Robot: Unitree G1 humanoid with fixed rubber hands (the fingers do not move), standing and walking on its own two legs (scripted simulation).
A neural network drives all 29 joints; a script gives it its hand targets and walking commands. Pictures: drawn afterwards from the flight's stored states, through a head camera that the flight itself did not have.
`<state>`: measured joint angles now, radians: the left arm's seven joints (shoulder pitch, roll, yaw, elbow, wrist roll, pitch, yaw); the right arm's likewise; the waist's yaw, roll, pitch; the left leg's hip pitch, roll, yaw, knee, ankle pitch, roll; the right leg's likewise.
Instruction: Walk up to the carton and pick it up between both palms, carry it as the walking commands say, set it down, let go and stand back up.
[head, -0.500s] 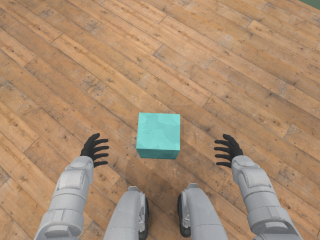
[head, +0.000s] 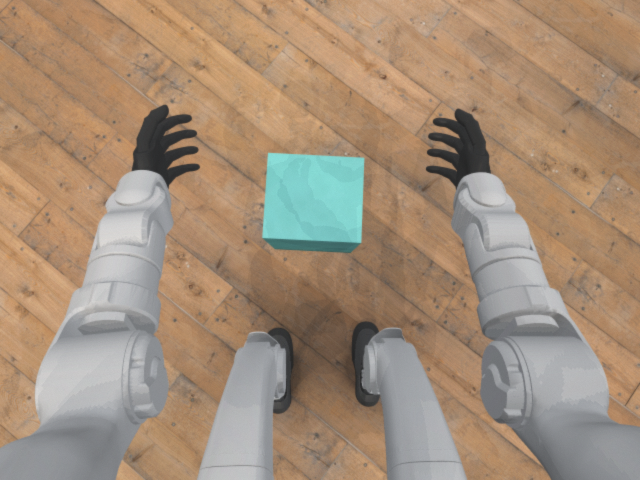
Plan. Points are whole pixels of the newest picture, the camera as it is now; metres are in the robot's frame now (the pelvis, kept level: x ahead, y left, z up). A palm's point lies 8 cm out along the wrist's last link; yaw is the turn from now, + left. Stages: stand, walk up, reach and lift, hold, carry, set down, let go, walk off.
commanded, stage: reach and lift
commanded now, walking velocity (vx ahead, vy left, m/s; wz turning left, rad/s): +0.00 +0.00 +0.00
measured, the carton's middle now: (314, 209) +0.49 +0.02 -0.54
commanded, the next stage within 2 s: none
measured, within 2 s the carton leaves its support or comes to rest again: neither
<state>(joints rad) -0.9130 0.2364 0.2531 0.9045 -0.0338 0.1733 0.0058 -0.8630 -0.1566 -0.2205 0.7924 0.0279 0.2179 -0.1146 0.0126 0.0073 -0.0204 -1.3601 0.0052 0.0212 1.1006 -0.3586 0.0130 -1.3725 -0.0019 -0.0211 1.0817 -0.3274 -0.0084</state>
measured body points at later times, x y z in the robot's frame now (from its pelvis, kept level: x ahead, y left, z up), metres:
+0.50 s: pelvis +0.01 +0.01 -0.02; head +0.32 +0.01 +0.31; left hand +0.52 +0.20 -0.14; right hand +0.51 -0.17 -0.16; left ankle +0.06 +0.11 -0.63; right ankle +0.08 -0.11 -0.63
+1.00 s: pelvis -0.03 +0.00 -0.17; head +0.31 +0.01 +0.12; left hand +0.52 +0.20 -0.30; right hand +0.51 -0.17 -0.32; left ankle +0.06 +0.11 -0.63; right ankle +0.07 -0.11 -0.63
